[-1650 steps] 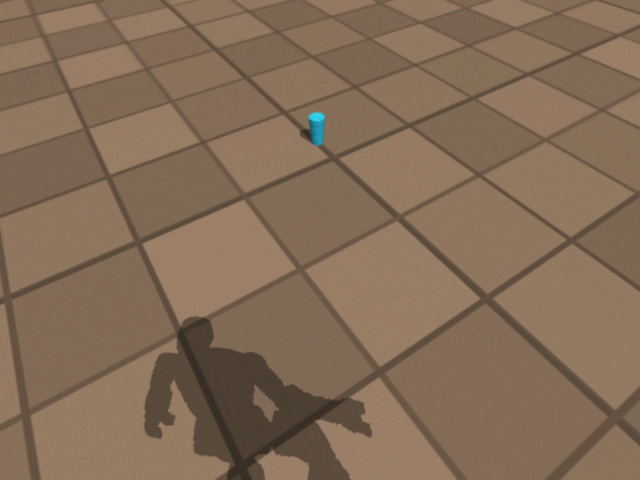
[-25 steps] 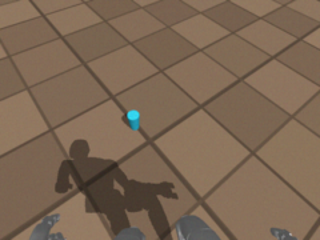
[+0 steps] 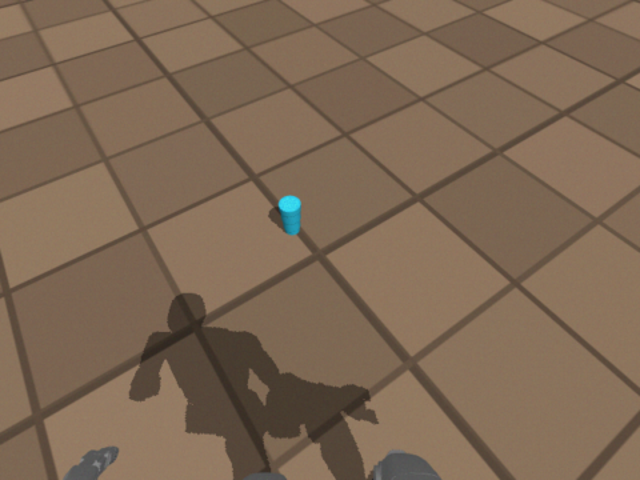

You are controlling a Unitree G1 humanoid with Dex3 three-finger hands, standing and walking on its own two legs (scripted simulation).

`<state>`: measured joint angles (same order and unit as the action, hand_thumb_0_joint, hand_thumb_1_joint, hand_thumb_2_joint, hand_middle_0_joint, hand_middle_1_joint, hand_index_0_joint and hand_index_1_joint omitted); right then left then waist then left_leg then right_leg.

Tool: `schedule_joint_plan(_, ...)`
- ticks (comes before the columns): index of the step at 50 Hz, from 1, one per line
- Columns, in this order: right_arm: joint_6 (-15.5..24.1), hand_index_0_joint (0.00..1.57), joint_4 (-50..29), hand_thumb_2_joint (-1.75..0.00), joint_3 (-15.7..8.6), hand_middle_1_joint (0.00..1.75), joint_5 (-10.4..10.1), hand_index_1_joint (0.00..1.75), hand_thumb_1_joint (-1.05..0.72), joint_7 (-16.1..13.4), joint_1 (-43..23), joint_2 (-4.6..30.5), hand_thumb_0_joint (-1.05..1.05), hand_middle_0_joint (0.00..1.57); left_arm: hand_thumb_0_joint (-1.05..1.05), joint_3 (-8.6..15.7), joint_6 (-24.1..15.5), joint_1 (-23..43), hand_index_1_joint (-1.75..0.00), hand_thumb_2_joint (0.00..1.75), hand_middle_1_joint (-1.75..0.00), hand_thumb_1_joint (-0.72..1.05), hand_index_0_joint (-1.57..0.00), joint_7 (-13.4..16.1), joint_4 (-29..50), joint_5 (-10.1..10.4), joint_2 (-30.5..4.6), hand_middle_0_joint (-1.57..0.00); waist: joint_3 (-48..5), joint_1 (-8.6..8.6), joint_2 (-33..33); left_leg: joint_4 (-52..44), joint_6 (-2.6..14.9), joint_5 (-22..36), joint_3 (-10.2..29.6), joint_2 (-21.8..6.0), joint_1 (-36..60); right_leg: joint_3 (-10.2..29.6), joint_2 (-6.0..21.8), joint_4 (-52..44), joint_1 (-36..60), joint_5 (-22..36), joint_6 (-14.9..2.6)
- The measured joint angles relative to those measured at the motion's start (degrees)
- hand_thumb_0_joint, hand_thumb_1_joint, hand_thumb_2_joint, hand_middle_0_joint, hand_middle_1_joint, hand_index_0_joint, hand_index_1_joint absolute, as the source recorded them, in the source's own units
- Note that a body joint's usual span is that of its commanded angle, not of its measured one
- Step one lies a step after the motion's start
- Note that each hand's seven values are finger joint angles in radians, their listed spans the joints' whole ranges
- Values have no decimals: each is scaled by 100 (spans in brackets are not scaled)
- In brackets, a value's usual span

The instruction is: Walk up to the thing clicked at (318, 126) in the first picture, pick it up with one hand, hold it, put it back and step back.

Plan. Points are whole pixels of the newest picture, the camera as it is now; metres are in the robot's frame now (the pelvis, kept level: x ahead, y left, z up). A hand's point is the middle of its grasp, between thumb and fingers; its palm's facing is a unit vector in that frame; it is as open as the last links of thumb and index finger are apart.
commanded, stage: step back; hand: left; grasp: from the side
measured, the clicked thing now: (291, 217) +1.04 +0.17 -0.68
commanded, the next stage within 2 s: stand in 0.90 s
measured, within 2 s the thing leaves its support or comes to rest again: neither
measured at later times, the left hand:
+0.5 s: hand out of the picture +0.03 +0.27 -0.14, palm faces +0.02 -0.94 -0.35, open 7.4 cm
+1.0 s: hand (145, 471) +0.14 +0.26 -0.13, palm faces -0.01 -0.94 -0.35, open 7.4 cm
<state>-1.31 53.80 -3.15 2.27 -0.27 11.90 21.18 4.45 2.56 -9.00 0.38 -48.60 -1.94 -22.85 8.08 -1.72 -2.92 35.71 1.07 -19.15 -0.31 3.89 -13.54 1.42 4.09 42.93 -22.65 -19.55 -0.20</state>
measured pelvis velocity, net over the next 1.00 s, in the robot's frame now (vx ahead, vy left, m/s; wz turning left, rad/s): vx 0.02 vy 0.01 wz -0.02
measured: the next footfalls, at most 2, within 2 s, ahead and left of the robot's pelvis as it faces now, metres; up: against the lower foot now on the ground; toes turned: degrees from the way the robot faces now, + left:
none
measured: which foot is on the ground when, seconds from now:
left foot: down 0.00-1.00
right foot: down 0.00-1.00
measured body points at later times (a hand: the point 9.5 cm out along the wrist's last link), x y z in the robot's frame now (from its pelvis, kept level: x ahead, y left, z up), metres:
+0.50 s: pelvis -0.02 +0.01 +0.01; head -0.01 +0.01 +0.46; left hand +0.03 +0.32 -0.12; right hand +0.05 -0.31 -0.11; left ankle +0.00 +0.12 -0.72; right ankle -0.02 -0.13 -0.71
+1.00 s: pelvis +0.02 +0.01 +0.02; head +0.04 +0.01 +0.47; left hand +0.14 +0.31 -0.10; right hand +0.11 -0.29 -0.11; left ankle +0.00 +0.12 -0.72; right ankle +0.00 -0.12 -0.72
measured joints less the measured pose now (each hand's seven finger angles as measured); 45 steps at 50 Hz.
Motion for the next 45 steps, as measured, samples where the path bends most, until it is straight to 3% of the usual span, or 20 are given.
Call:
schedule_joint_plan(2, 29, 21, 94, -90, 50, 30, 28, 30, -91, 66, 43, -57, 1, 20, 1, -19, 24, -52, -30, 90, -30, 90, -20, -29, -175, 32, 32, -21, -140, 79, 75, 16, 80, 33, 63, -99, -84, 138, -242, 334, -70, -615, -36)
schedule_joint_plan(5, 124, 21, 160, -90, 111, 30, 59, 30, -90, 82, 43, -148, 1, 20, 1, -21, 3, -187, -30, 90, -30, 90, -20, -115, -386, 102, 8, -21, -276, 126, 85, -162, 52, 194, 68, -221, -80, 264, -406, 610, 29, -578, -81)
schedule_joint_plan(7, 151, 21, 172, -90, 99, 30, 71, 30, -90, 109, 3, -158, 1, 20, 1, -12, -48, -313, -30, 90, -30, 90, -20, -162, -522, 101, 20, -21, -367, 129, 124, -194, 16, 236, 36, -307, -106, 153, -374, 160, 341, -606, -72)
schedule_joint_plan(8, 144, 21, 164, -90, 89, 30, 73, 30, -90, 122, -23, -153, 1, 20, 1, -5, -79, -378, -30, 90, -30, 90, -20, -174, -587, 93, 32, -21, -407, 120, 148, -164, -9, 228, 11, -353, -131, 95, -366, -261, 574, -553, -77)
schedule_joint_plan(10, 112, 21, 141, -90, 66, 30, 46, 30, -90, 126, -94, -95, 1, 20, 1, 11, -152, -432, -30, 90, -30, 90, -20, -153, -743, 48, 120, -21, -395, 105, 336, 28, -67, 148, 42, -530, -194, 3, -502, -927, 900, 144, -53)
schedule_joint_plan(12, 68, 21, 156, -90, 40, 30, 2, 30, -90, 112, -104, -57, 1, 20, 1, -14, -216, -492, -30, 90, -30, 90, -20, -138, -821, -16, 202, -21, -451, 85, 465, 333, -67, -349, 251, -513, -316, -67, -588, -1001, 919, 306, -71)
schedule_joint_plan(15, 80, 21, 200, -90, 4, 30, -49, 30, -90, 128, -68, 24, 1, 20, 1, -46, -281, -524, -30, 90, -30, 90, -20, -129, -862, -37, 288, -21, -513, -2, 448, 888, -65, -674, 340, -313, -523, -72, -490, -1038, 902, 288, -148)
schedule_joint_plan(18, 145, 21, 249, -90, -35, 30, -57, 30, -90, 158, -1, 128, 1, 20, 1, -63, -329, -490, -30, 90, -30, 90, -21, -135, -882, -50, 344, -21, -545, -36, 462, 684, -51, -634, 238, -340, -482, -115, -387, -1118, 905, 343, -72)
schedule_joint_plan(20, 202, 20, 298, -90, -61, 30, -44, 30, -91, 168, 52, 157, 1, 20, 1, -81, -312, -442, -30, 90, -30, 90, -21, -149, -887, -31, 323, -21, -563, -19, 437, 3, -43, -359, 142, -383, -234, -159, -310, -1041, 872, 294, 17)
schedule_joint_plan(22, 239, 20, 367, -90, -88, 30, 1, 30, -91, 143, 25, 108, 1, 20, 1, -110, -279, -390, -30, 90, -30, 90, -21, -147, -886, 5, 264, -21, -505, -13, 291, -307, -33, 364, 51, -276, -102, -93, -178, -840, 818, 182, 79)
schedule_joint_plan(27, 303, 20, 393, -90, -11, 30, 34, 30, -91, 152, -41, -97, 1, 20, 1, -118, -241, -313, -30, 90, -30, 90, -20, -133, -1000, 92, 115, -21, -520, 81, 153, -359, 35, 269, -54, -314, -8, 8, -311, -249, 626, -620, -84)
schedule_joint_plan(29, 304, 21, 391, -90, 18, 30, 28, 30, -90, 157, -83, -140, 1, 20, 1, -111, -298, -264, -30, 90, -30, 90, -20, -120, -1028, 111, 75, -21, -488, 110, 158, -348, -2, 226, -73, -366, 30, -94, -314, -637, 745, -405, -102)
schedule_joint_plan(31, 256, 21, 411, -90, 38, 30, -33, 30, -90, 147, -146, -139, 1, 20, 1, -100, -376, -179, -30, 90, -30, 90, -20, -86, -1073, 98, 92, -21, -424, 124, 255, -200, -54, 113, -50, -458, 36, -161, -378, -1153, 962, 421, -29)
schedule_joint_plan(32, 224, 21, 422, -90, 42, 30, -72, 30, -90, 135, -167, -128, 1, 20, 1, -104, -407, -136, -30, 90, -30, 90, -20, -69, -1088, 84, 126, -21, -415, 142, 349, -113, -76, 57, 4, -521, 19, -214, -438, -1216, 1020, 471, 6)
schedule_joint_plan(39, 281, 20, 572, -90, 57, 30, -85, 30, -91, 100, -250, -128, 1, 20, 1, -196, -382, 103, -30, 90, -30, 90, -20, -60, -1081, 119, 202, -21, -516, 135, 317, -258, -5, 5, -22, -298, 170, -156, -237, -944, 1010, 80, 107)
schedule_joint_plan(45, 300, 21, 645, -90, 85, 30, -129, 30, -90, 78, -432, -202, 1, 20, 1, -200, -394, 436, -30, 90, -30, 90, -20, -37, -1097, 143, 187, -21, -434, 127, 296, -323, -7, -16, -18, -339, 250, -164, -278, -1076, 1116, 101, 104)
